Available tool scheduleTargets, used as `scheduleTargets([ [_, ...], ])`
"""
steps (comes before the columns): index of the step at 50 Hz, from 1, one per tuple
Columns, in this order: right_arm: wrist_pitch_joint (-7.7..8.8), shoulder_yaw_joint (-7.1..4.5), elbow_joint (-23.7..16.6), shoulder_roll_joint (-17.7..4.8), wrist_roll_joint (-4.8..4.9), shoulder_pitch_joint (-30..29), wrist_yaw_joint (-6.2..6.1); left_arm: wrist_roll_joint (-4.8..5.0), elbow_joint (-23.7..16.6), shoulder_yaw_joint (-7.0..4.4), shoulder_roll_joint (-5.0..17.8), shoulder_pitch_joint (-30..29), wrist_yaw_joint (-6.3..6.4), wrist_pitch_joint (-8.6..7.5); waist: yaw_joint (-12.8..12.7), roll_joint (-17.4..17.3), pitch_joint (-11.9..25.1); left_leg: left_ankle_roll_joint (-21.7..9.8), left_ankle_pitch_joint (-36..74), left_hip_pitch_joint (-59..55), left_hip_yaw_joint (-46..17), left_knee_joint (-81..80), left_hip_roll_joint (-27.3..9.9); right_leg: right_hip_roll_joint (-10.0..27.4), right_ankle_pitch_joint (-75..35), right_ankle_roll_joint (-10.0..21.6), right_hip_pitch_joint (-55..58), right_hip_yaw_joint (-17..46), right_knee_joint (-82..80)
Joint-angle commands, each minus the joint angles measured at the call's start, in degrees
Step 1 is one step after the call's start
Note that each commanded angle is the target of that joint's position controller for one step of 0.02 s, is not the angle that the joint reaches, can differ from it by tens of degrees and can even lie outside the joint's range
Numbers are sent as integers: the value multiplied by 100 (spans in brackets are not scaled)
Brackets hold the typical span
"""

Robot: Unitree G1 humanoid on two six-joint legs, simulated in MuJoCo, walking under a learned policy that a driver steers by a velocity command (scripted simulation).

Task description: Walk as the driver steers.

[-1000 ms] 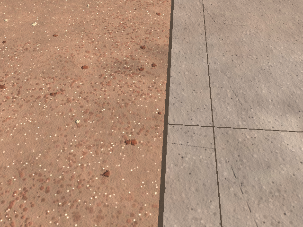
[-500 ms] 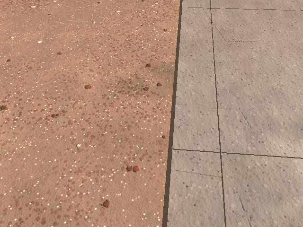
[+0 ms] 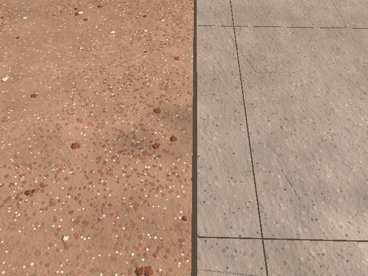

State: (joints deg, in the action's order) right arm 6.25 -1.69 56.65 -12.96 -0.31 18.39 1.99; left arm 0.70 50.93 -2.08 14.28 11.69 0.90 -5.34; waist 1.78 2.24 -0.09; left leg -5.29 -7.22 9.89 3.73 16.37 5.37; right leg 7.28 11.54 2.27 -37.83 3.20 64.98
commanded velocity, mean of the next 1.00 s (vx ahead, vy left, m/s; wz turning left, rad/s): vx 0.48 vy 0.00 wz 0.00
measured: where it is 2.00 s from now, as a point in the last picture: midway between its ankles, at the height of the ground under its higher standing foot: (197, 203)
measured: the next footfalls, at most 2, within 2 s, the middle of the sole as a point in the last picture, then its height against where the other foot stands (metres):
right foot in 0.30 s outside the picture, level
left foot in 0.86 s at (166, 243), level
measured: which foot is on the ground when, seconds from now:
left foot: down 0.00-0.32, up 0.34-0.84, down 0.86-1.00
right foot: up 0.00-0.28, down 0.30-0.88, up 0.90-1.00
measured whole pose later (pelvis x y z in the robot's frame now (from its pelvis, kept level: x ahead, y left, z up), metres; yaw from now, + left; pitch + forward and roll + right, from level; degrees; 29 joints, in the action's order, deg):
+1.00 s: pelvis +0.54 -0.01 -0.01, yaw +1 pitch +2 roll +0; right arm 5.6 -2.9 51.6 -13.9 -0.3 9.0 2.0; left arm 1.0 55.0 -2.9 14.8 16.3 0.6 -5.3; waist -0.1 1.7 -2.2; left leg -3.6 -7.8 20.1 3.5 26.1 1.6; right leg 2.4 23.4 1.1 -25.1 1.8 68.1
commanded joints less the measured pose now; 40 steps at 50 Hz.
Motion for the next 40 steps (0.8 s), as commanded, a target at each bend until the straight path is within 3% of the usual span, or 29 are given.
scheduleTargets([
  [1,100,-122,-318,-762,10,-235,-113,-70,-244,-72,254,189,37,22,-268,-428,-311,-982,416,603,-1184,-1162,-1602,238,-922,-154,-111,10,-833],
  [5,25,-150,-219,-923,102,225,-196,-16,-482,-33,162,-738,-35,-43,70,-440,-311,-725,488,116,-905,-1060,-1512,-29,-1756,-201,93,-217,-2476],
  [10,-96,-184,-27,-976,153,639,-209,58,-766,-17,254,-1425,-208,-96,270,-526,-465,-642,340,-829,-1028,-638,-1881,-189,-1229,-80,60,-242,-3324],
  [12,-158,-219,-20,-1047,156,578,-222,58,-791,-60,383,-1267,-265,-148,106,-608,-373,-549,669,-1073,-1104,-312,-2012,-290,-770,83,415,-300,-3559],
  [13,-190,-226,-46,-1085,151,457,-225,52,-719,-121,496,-925,-271,-171,-125,-663,-191,-466,1394,-1072,-1030,84,-1955,-439,-618,183,957,-433,-3679],
  [14,-221,-189,-80,-995,119,366,-223,43,-475,-254,716,-129,-251,-184,-513,-600,268,-331,2301,-937,-786,1022,-1658,-627,-588,333,1990,-569,-3792],
  [15,-216,-84,-222,-763,30,314,-220,-3,-197,-408,1163,1056,-204,-193,-950,-199,1136,-116,1875,-14,-442,2693,-1300,57,-704,694,3721,189,-3654],
  [16,-85,113,-304,-91,32,901,-176,-86,-56,-548,1741,1701,-203,-135,-790,1268,1851,329,-584,2425,-93,4922,-279,1385,131,1564,5858,2754,-4139],
  [17,70,53,-217,-416,137,857,-147,-59,-53,-410,1246,1714,-220,-137,-839,1246,2124,263,-2342,3188,-967,5877,-300,1608,508,1691,6002,3958,-4785],
  [18,152,-67,-366,-881,270,390,-120,-31,-153,-298,919,1172,-220,-148,-724,869,1296,141,-2004,3630,-1040,6141,-652,1445,400,1401,5316,3122,-4804],
  [19,163,-83,-461,-926,272,9,-141,-33,-288,-225,717,644,-222,-136,-561,403,859,109,-1462,3462,-875,5946,-977,1193,-71,1217,4499,2267,-4904],
  [20,129,-106,-503,-840,190,-199,-175,-62,-334,-177,567,288,-255,-133,-398,95,485,135,-1079,3242,-796,5539,-1163,948,-479,1123,3758,1739,-5125],
  [21,44,-144,-491,-782,136,-157,-200,-94,-334,-123,403,125,-278,-151,-210,147,338,146,-830,2895,-820,5204,-1327,719,-746,1013,3305,1316,-5319],
  [23,-106,-123,-432,-515,116,36,-213,-99,-204,-134,421,239,-302,-179,-67,206,217,222,-599,2573,-728,4927,-1348,557,-1216,1062,2894,907,-5569],
  [25,-167,-146,-525,-510,90,-167,-233,-101,-72,-179,583,447,-257,-191,-40,107,57,312,-235,2841,-697,4546,-1368,525,-1643,1118,2878,622,-5700],
  [28,-162,-160,-755,-477,52,-840,-227,-83,60,-194,652,727,-156,-131,-181,63,-105,414,546,3260,-663,3560,-1364,484,-1820,1056,3098,369,-5790],
  [32,-118,-120,-969,-372,89,-1651,-162,-29,205,-201,739,1046,-83,-88,-428,107,-287,413,1355,3011,-461,2272,-1165,360,-1467,900,3224,66,-5898],
  [36,-75,-91,-1191,-388,141,-2259,-57,10,432,-227,770,1409,-58,-7,-603,121,-517,325,1166,3146,-430,1663,-1060,605,-1379,886,3889,83,-5712],
  [40,6,-141,-1283,-557,154,-2183,60,34,493,-294,886,1303,-9,95,-373,230,-380,65,418,2605,-318,1321,-884,820,-2293,736,4360,96,-5143],
])
Velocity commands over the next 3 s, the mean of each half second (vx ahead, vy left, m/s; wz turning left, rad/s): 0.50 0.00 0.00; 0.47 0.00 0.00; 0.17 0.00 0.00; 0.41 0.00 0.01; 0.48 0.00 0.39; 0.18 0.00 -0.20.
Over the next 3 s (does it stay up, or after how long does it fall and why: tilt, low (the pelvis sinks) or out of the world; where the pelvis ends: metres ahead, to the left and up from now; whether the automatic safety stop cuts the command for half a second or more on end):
stays up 1.27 0.03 -0.01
